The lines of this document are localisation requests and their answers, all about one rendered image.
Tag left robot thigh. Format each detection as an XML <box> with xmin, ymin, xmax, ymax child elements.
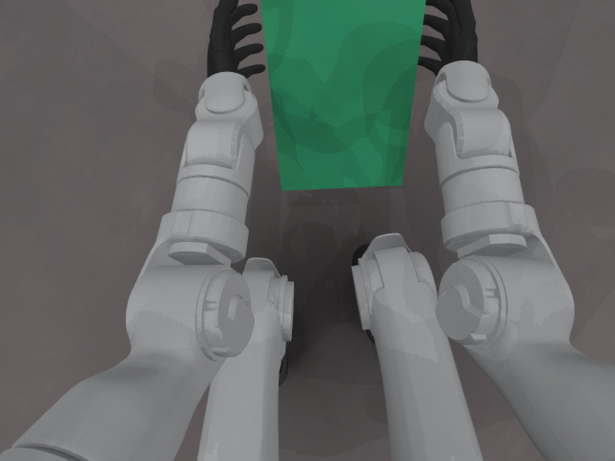
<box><xmin>197</xmin><ymin>270</ymin><xmax>294</xmax><ymax>461</ymax></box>

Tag robot left hand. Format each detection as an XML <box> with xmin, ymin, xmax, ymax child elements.
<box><xmin>208</xmin><ymin>0</ymin><xmax>265</xmax><ymax>79</ymax></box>

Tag robot right shin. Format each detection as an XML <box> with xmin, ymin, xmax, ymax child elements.
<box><xmin>362</xmin><ymin>233</ymin><xmax>438</xmax><ymax>330</ymax></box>

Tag carton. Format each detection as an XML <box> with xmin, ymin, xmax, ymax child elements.
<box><xmin>260</xmin><ymin>0</ymin><xmax>426</xmax><ymax>191</ymax></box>

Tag robot right forearm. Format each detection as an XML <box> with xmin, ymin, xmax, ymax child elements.
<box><xmin>424</xmin><ymin>61</ymin><xmax>575</xmax><ymax>306</ymax></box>

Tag left robot upper arm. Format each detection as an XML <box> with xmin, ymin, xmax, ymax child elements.
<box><xmin>0</xmin><ymin>265</ymin><xmax>255</xmax><ymax>461</ymax></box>

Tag right robot upper arm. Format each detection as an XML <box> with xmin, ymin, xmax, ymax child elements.
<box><xmin>435</xmin><ymin>255</ymin><xmax>615</xmax><ymax>461</ymax></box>

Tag robot left forearm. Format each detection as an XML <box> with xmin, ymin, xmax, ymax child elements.
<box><xmin>126</xmin><ymin>72</ymin><xmax>263</xmax><ymax>336</ymax></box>

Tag robot right hand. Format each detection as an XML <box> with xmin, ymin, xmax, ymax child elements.
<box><xmin>418</xmin><ymin>0</ymin><xmax>478</xmax><ymax>76</ymax></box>

